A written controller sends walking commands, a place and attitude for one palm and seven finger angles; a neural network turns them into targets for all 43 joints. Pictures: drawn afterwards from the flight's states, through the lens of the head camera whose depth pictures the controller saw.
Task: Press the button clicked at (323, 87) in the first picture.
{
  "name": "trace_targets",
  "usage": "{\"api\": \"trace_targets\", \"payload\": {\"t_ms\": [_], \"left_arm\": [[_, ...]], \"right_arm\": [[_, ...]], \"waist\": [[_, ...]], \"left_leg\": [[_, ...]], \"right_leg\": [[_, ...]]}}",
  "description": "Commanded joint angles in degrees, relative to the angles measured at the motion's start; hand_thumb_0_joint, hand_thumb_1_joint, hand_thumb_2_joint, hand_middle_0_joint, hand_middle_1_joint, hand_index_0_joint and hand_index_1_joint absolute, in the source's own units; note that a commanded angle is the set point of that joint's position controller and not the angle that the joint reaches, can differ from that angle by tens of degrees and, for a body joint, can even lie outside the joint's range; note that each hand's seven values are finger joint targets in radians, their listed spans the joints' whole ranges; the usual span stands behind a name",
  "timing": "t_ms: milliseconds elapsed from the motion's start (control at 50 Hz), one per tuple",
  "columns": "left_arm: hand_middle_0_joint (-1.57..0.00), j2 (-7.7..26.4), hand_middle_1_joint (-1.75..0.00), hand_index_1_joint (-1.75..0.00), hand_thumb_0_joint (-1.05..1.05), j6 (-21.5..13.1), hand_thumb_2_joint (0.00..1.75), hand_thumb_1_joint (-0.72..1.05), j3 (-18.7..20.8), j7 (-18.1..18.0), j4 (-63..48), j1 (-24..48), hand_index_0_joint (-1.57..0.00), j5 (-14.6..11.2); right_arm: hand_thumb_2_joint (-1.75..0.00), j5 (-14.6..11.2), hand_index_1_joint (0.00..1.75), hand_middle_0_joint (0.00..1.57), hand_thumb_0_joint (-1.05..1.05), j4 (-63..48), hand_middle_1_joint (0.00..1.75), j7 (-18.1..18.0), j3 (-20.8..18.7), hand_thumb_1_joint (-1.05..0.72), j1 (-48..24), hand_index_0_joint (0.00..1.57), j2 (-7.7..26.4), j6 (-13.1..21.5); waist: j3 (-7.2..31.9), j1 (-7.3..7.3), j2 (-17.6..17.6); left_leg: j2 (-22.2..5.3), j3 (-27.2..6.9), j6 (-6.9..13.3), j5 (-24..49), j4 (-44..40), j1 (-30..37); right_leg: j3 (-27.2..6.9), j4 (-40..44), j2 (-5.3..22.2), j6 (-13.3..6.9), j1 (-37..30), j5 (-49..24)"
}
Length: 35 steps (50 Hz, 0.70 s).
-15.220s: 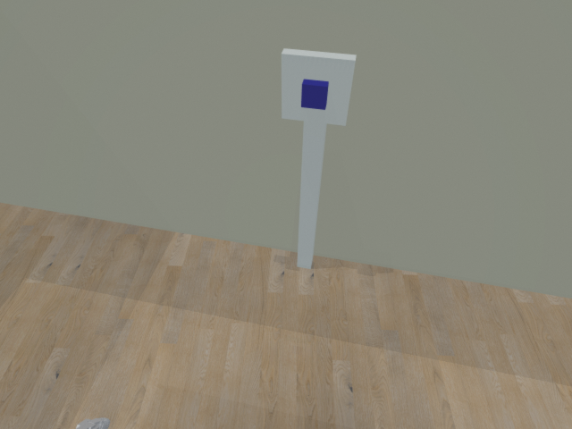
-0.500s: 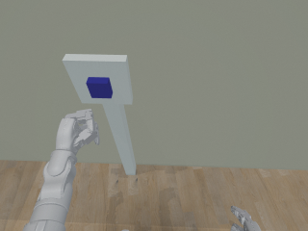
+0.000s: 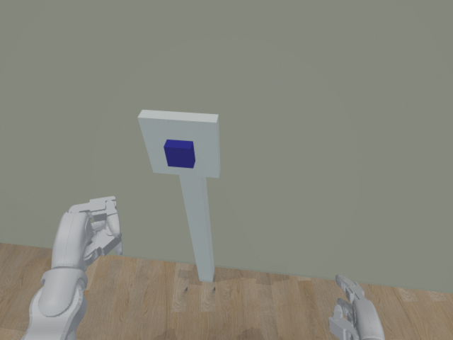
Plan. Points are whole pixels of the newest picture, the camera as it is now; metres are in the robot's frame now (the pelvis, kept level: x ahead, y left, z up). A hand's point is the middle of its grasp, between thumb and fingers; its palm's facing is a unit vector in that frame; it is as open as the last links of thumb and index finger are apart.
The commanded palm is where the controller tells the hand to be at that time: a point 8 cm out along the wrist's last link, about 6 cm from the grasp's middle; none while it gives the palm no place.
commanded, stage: draw the hand back to the body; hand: left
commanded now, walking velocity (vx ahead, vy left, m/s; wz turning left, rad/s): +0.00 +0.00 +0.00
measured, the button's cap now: (180, 153) +0.49 +0.16 +0.06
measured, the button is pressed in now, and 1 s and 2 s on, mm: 0 0 0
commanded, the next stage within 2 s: step back with the hand held close in 0.80 s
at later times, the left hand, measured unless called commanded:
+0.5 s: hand (51, 240) +0.19 +0.25 +0.17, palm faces +0.40 -0.84 -0.37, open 3.1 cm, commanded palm +0.14 +0.29 +0.19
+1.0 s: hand (45, 248) +0.18 +0.24 +0.18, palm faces +0.42 -0.82 -0.39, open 3.1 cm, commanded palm +0.13 +0.28 +0.18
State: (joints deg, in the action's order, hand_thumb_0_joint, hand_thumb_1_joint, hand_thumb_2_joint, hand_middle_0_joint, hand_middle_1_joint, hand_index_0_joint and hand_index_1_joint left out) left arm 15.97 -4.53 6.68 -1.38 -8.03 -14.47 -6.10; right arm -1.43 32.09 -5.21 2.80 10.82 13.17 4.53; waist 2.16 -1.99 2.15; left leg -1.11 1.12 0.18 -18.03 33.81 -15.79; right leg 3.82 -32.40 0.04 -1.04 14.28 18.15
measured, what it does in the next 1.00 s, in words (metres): stands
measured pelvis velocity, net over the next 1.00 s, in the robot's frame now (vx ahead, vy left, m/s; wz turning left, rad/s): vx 0.00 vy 0.00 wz -0.01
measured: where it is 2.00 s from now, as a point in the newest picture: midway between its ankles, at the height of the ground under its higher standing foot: outside the picture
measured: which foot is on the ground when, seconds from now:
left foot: down 0.00-1.00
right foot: down 0.00-1.00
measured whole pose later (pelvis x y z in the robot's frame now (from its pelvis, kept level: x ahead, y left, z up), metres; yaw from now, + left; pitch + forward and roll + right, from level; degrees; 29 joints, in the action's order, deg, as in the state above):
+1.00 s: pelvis +0.00 +0.00 +0.01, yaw +0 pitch -4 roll -1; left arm 17.9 -7.2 17.7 -6.6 -26.7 -30.3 -2.9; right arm 0.4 35.2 -3.9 1.8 11.8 12.5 5.6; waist 0.0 -3.0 4.1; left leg -1.9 1.3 0.1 -14.1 25.7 -7.6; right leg 3.6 -21.6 -1.1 -1.1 5.1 12.7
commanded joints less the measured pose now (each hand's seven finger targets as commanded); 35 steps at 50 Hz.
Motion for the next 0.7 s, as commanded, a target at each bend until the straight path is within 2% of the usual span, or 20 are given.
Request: {"api": "trace_targets", "payload": {"t_ms": [0, 40, 60, 100, 140, 160, 200, 240, 260, 280, 340, 360, 380, 400, 440, 460, 500, 540, 580, 680], "left_arm": [[-1.3, 7.3, -1.5, -1.5, 0.0, -2.2, 0.9, 0.9, 3.7, -4.1, -17.4, 7.8, -1.3, 2.0], [-1.3, 7.9, -1.5, -1.5, 0.0, -2.0, 0.9, 0.9, 4.6, -4.9, -19.5, 6.8, -1.3, 2.6], [-1.3, 8.8, -1.5, -1.5, 0.0, -1.8, 0.9, 0.9, 5.6, -5.0, -19.9, 5.1, -1.3, 2.6], [-1.3, 7.6, -1.5, -1.5, 0.0, -1.5, 0.9, 0.9, 5.5, -5.2, -20.5, 3.3, -1.3, 2.8], [-1.3, 8.3, -1.5, -1.5, 0.0, -1.4, 0.9, 0.9, 6.8, -5.4, -22.3, 1.7, -1.3, 2.9], [-1.3, 8.9, -1.5, -1.5, 0.0, -1.3, 0.9, 0.9, 7.7, -5.4, -21.9, -0.3, -1.3, 3.0], [-1.3, 8.7, -1.5, -1.5, 0.0, -1.4, 0.9, 0.9, 8.5, -5.4, -24.6, -2.1, -1.3, 2.9], [-1.3, 8.9, -1.5, -1.5, 0.0, -1.5, 0.9, 0.9, 9.6, -5.4, -26.1, -4.2, -1.3, 2.9], [-1.3, 9.7, -1.5, -1.5, 0.0, -1.5, 0.9, 0.9, 10.4, -5.4, -26.2, -6.0, -1.3, 3.0], [-1.3, 9.1, -1.5, -1.5, 0.0, -1.6, 0.9, 0.9, 10.2, -5.4, -27.1, -6.0, -1.3, 2.8], [-1.3, 10.3, -1.5, -1.5, 0.0, -2.1, 0.9, 0.9, 12.2, -5.6, -29.8, -7.6, -1.3, 3.0], [-1.3, 11.0, -1.5, -1.5, 0.0, -2.2, 0.9, 0.9, 13.1, -5.7, -29.7, -9.0, -1.3, 3.0], [-1.3, 10.3, -1.5, -1.5, 0.0, -2.3, 0.9, 0.9, 12.8, -5.6, -30.5, -9.0, -1.3, 2.8], [-1.3, 11.2, -1.5, -1.5, 0.0, -2.4, 0.9, 0.9, 13.8, -5.8, -30.9, -9.3, -1.3, 2.8], [-1.3, 11.3, -1.5, -1.5, 0.0, -3.0, 0.9, 0.9, 14.8, -5.8, -32.3, -10.5, -1.3, 2.8], [-1.3, 12.1, -1.5, -1.5, 0.0, -3.1, 0.9, 0.9, 15.9, -5.9, -32.2, -11.5, -1.3, 2.8], [-1.3, 12.3, -1.5, -1.5, 0.0, -3.7, 0.9, 0.9, 16.7, -6.0, -33.5, -12.4, -1.3, 2.5], [-1.3, 10.1, -1.5, -1.5, 0.0, -3.6, 0.9, 0.9, 14.9, -5.8, -31.4, -12.7, -1.3, 2.7], [-1.3, 9.5, -1.5, -1.5, 0.0, -3.4, 0.9, 0.9, 14.0, -5.7, -30.2, -11.6, -1.3, 2.7], [-1.3, 10.9, -1.5, -1.5, 0.0, -4.2, 0.9, 0.9, 15.1, -6.2, -32.1, -10.2, -1.3, 3.0]], "right_arm": [[-0.9, 0.8, 0.3, 0.2, 0.0, -8.0, 0.3, -0.8, -1.7, -0.9, -6.4, 0.2, 5.7, 2.5], [-0.9, 1.1, 0.3, 0.2, 0.0, -7.7, 0.3, -0.7, -1.6, -0.9, -6.6, 0.2, 5.7, 2.7], [-0.9, 1.4, 0.3, 0.2, 0.0, -7.5, 0.3, -0.6, -1.7, -0.9, -6.9, 0.2, 5.9, 2.9], [-0.9, 1.5, 0.3, 0.2, 0.0, -7.4, 0.3, -0.4, -1.5, -0.9, -7.1, 0.2, 5.5, 2.6], [-0.9, 1.7, 0.3, 0.2, 0.0, -7.4, 0.3, -0.1, -1.7, -0.9, -7.3, 0.2, 5.5, 2.5], [-0.9, 1.9, 0.3, 0.2, 0.0, -7.1, 0.3, 0.1, -1.8, -0.9, -7.4, 0.2, 5.7, 2.6], [-0.9, 1.9, 0.3, 0.2, 0.0, -7.3, 0.3, 0.3, -2.0, -0.9, -7.3, 0.2, 5.4, 2.5], [-0.9, 2.0, 0.3, 0.2, 0.0, -7.2, 0.3, 0.7, -2.1, -0.9, -7.2, 0.2, 5.3, 2.5], [-0.9, 2.1, 0.3, 0.2, 0.0, -7.0, 0.3, 0.8, -2.3, -0.9, -7.4, 0.2, 5.5, 2.7], [-0.9, 2.0, 0.3, 0.2, 0.0, -7.2, 0.3, 0.9, -2.3, -0.9, -7.4, 0.2, 5.4, 2.6], [-0.9, 2.0, 0.3, 0.2, 0.0, -7.1, 0.3, 1.1, -2.5, -0.9, -7.1, 0.2, 5.4, 3.1], [-0.9, 2.0, 0.3, 0.2, 0.0, -6.9, 0.3, 1.1, -2.7, -0.9, -7.3, 0.2, 5.5, 3.4], [-0.9, 1.8, 0.3, 0.2, 0.0, -7.1, 0.3, 1.1, -2.6, -0.9, -7.3, 0.2, 5.4, 3.4], [-0.9, 1.8, 0.3, 0.2, 0.0, -7.1, 0.3, 1.0, -2.7, -0.9, -7.4, 0.2, 5.3, 3.5], [-0.9, 1.8, 0.3, 0.2, 0.0, -7.0, 0.3, 0.9, -2.9, -0.9, -7.1, 0.2, 5.3, 3.9], [-0.9, 1.7, 0.3, 0.2, 0.0, -6.9, 0.3, 0.9, -3.0, -0.9, -7.3, 0.2, 5.3, 4.2], [-0.9, 1.7, 0.3, 0.2, 0.0, -6.9, 0.3, 0.7, -3.1, -0.9, -7.2, 0.2, 5.2, 4.4], [-0.9, 1.6, 0.3, 0.2, 0.0, -6.5, 0.3, 0.8, -3.2, -0.9, -6.9, 0.2, 5.3, 4.5], [-0.9, 1.6, 0.3, 0.2, 0.0, -6.4, 0.3, 0.7, -3.3, -0.9, -7.0, 0.2, 5.6, 4.4], [-0.9, 1.8, 0.3, 0.2, 0.0, -6.3, 0.3, 0.2, -3.3, -0.9, -7.1, 0.2, 5.3, 5.0]], "waist": [[3.9, 0.42, 1.4], [4.1, 0.05, 2.8], [3.9, -0.25, 0.4], [2.4, -0.28, 0.7], [3.0, -0.68, 0.9], [1.9, -0.92, -0.2], [2.8, -1.08, 1.3], [3.2, -1.26, 1.6], [2.7, -1.49, 0.6], [2.0, -1.28, 1.1], [2.5, -1.58, 2.0], [1.9, -1.83, 0.8], [1.5, -1.64, 1.9], [1.0, -1.83, 0.9], [1.4, -1.9, 2.3], [0.5, -2.16, 1.1], [0.3, -2.24, 1.8], [-1.2, -1.69, 0.5], [-3.1, -1.35, -0.1], [-1.1, -1.81, 1.3]], "left_leg": [[0.2, -1.0, 1.6, 10.9, -9.6, 7.9], [0.0, -1.5, 1.2, 12.9, -11.2, 9.3], [0.0, -1.3, 1.4, 13.3, -11.4, 9.5], [-0.1, -1.3, 1.3, 14.6, -12.3, 10.0], [-0.1, -1.5, 1.1, 15.6, -12.8, 10.6], [-0.1, -1.3, 1.2, 15.5, -12.9, 10.1], [0.0, -1.1, 1.1, 18.1, -12.7, 10.7], [-0.1, -1.0, 1.0, 19.9, -12.5, 11.1], [-0.2, -1.0, 1.0, 19.8, -12.5, 10.7], [-0.1, -1.0, 1.0, 19.6, -12.6, 10.6], [-0.1, -1.2, 0.9, 21.0, -12.3, 10.9], [-0.2, -1.1, 0.8, 20.7, -12.3, 10.7], [-0.3, -1.3, 0.7, 20.2, -12.5, 10.6], [-0.3, -1.3, 0.7, 19.2, -12.6, 10.3], [-0.3, -1.3, 0.7, 18.8, -12.5, 10.7], [-0.3, -1.1, 0.7, 18.4, -12.4, 10.4], [-0.3, -1.1, 0.7, 17.4, -12.4, 10.1], [-0.4, -0.9, 0.8, 16.9, -12.5, 10.2], [-0.4, -0.9, 0.9, 14.3, -13.0, 9.6], [-0.1, -0.9, 1.1, 13.1, -13.0, 10.4]], "right_leg": [[-2.1, 9.4, 0.5, -0.1, -4.1, -10.6], [-1.7, 9.9, 0.4, -0.4, -5.9, -11.7], [-1.9, 10.8, 0.1, -0.3, -6.4, -12.1], [-1.7, 11.1, 0.2, -0.3, -7.4, -13.0], [-1.7, 11.4, 0.2, -0.3, -8.6, -13.8], [-1.7, 12.1, 0.0, -0.3, -8.8, -13.8], [-1.7, 11.5, 0.3, -0.3, -10.2, -16.3], [-1.6, 11.5, 0.3, -0.2, -10.6, -17.5], [-1.6, 11.9, 0.0, -0.2, -10.6, -17.5], [-1.7, 11.8, 0.3, -0.1, -10.5, -17.3], [-1.6, 11.6, 0.2, -0.2, -10.7, -18.2], [-1.6, 12.1, -0.1, -0.2, -10.4, -17.9], [-1.6, 11.7, 0.1, -0.1, -10.4, -17.2], [-1.6, 11.8, 0.1, -0.1, -10.0, -16.7], [-1.7, 11.9, 0.0, -0.2, -9.9, -16.1], [-1.8, 12.5, -0.2, -0.2, -9.5, -16.0], [-1.9, 12.3, 0.0, -0.2, -9.5, -15.4], [-1.7, 12.6, -0.1, 0.0, -8.2, -14.7], [-1.9, 13.4, 0.0, 0.1, -7.3, -12.4], [-2.4, 13.6, 0.1, -0.1, -8.2, -11.4]]}}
